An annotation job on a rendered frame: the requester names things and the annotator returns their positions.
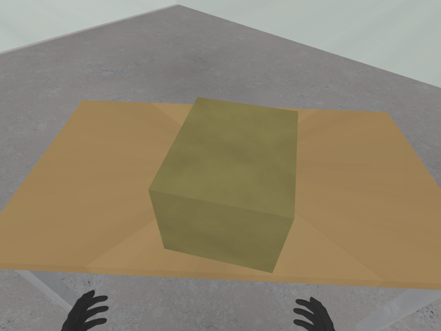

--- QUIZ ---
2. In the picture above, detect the robot left hand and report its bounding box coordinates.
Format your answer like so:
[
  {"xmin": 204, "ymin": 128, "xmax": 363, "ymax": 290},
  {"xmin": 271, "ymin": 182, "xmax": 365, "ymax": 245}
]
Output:
[{"xmin": 61, "ymin": 290, "xmax": 109, "ymax": 331}]

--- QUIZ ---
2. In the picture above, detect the table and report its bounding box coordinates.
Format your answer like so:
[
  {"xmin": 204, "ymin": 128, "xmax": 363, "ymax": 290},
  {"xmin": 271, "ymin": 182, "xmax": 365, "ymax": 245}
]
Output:
[{"xmin": 0, "ymin": 100, "xmax": 441, "ymax": 331}]

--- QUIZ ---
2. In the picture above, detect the carton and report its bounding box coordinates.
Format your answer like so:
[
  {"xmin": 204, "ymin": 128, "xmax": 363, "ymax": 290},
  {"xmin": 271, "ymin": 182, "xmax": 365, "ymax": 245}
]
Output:
[{"xmin": 148, "ymin": 97, "xmax": 298, "ymax": 273}]

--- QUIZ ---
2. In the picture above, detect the robot right hand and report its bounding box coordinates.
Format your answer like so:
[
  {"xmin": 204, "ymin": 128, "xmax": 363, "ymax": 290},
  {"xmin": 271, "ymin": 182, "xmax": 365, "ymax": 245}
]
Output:
[{"xmin": 294, "ymin": 297, "xmax": 335, "ymax": 331}]

